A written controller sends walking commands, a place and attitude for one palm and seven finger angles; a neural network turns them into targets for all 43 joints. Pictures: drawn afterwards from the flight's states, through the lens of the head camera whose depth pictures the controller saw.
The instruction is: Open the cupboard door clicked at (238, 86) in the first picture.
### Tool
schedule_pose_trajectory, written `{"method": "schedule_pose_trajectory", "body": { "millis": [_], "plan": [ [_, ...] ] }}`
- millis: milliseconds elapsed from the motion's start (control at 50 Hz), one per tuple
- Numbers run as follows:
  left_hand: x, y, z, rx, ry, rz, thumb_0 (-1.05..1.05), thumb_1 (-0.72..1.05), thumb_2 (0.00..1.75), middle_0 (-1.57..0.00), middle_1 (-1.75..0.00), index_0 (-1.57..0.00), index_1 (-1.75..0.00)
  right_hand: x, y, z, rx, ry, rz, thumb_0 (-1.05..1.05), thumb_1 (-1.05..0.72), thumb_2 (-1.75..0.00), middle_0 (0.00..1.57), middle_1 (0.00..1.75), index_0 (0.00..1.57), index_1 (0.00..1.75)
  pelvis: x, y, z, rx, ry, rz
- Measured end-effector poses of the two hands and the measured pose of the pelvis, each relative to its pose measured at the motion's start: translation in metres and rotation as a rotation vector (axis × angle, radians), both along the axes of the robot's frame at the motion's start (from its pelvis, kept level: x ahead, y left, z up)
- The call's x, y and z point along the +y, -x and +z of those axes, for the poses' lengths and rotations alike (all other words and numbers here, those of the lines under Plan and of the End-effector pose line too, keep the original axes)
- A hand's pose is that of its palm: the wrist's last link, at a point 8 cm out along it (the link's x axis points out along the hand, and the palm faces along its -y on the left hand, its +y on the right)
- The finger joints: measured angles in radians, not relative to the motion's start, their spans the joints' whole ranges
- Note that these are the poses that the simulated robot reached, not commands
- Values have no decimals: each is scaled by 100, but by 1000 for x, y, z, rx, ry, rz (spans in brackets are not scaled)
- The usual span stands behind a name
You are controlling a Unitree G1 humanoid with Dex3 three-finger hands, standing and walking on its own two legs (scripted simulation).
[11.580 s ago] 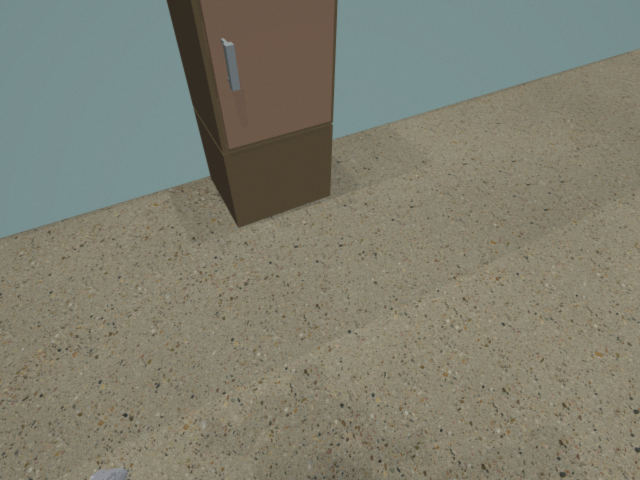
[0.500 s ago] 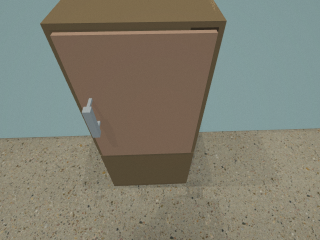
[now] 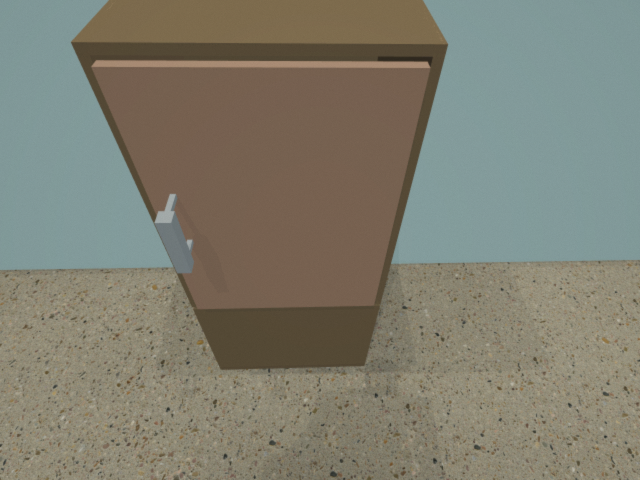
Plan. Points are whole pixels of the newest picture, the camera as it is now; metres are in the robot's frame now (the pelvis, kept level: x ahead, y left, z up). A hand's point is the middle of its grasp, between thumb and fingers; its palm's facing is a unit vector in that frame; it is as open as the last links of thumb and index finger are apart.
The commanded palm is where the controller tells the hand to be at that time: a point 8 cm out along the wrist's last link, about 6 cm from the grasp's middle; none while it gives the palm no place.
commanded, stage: look again from close up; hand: left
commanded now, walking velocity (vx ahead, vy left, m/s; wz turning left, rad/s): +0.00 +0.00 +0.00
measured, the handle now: (178, 234) +0.50 +0.28 -0.04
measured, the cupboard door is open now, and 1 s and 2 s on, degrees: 0 0 0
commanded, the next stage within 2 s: shuffle to correct the standing spot in 0.36 s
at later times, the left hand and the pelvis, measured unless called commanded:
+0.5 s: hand out of the picture +0.02 +0.17 -0.17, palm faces +0.02 -0.98 -0.22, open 7.4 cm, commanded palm none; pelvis +0.00 -0.02 +0.00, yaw +0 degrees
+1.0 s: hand out of the picture -0.05 +0.25 -0.19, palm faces +0.15 -0.96 -0.23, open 7.4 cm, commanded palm none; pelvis -0.05 +0.04 -0.01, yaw +6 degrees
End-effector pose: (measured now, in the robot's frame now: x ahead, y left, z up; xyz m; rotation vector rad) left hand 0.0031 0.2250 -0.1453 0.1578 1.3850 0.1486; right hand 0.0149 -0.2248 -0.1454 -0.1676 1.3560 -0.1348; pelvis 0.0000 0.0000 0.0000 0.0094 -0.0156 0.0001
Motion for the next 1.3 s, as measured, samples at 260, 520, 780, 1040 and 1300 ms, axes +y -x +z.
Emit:
{"method": "schedule_pose_trajectory", "body": {
  "millis": [260,520,780,1040,1300],
  "plan": [
    [-3,-6,3,-18,-16,0,0,91,90,-20,-30,-20,-30,-11,-6,0,-4,1,6,1,-91,-90,20,29,20,30,-9,-1,1,1,-2,3],
    [-7,-13,4,-53,-22,0,0,91,90,-20,-30,-20,-30,-24,-11,2,-22,12,13,1,-91,-90,20,29,20,30,-18,0,1,-3,-3,9],
    [16,25,-3,-78,-43,111,0,91,90,-20,-30,-20,-30,-12,-21,1,-21,35,73,1,-91,-90,20,29,20,30,1,30,-7,-11,-19,85],
    [69,70,-9,-16,-26,135,0,91,90,-20,-30,-19,-30,49,-1,9,-92,34,110,0,-94,-90,21,30,21,30,45,48,-7,6,4,104],
    [20,56,-1,-23,-15,65,0,92,90,-20,-30,-19,-30,17,68,-11,79,-11,7,1,-91,-90,21,30,21,30,20,49,-9,21,10,80]
  ]
}}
